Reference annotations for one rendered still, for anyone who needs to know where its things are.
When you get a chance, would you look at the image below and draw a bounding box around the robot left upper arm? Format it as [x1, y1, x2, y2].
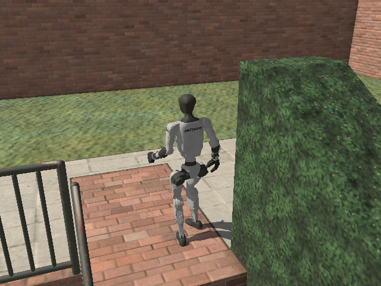
[165, 122, 179, 155]

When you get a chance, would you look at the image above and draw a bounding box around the robot shin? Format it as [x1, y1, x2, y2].
[186, 188, 199, 223]
[173, 199, 184, 238]

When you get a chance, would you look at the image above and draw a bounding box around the left robot hand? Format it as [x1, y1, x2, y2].
[148, 152, 155, 163]

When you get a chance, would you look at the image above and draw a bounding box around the robot right shin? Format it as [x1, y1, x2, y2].
[186, 188, 199, 223]

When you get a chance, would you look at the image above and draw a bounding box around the robot left shin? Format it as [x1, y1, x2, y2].
[173, 199, 184, 238]

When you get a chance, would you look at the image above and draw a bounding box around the right robot hand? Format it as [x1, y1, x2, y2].
[206, 158, 220, 173]

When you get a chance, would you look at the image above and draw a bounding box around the robot left forearm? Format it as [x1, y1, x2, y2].
[152, 147, 168, 160]

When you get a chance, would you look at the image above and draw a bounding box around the robot right upper arm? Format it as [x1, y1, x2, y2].
[200, 117, 219, 148]

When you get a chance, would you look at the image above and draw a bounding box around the robot right forearm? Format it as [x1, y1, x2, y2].
[211, 141, 220, 161]

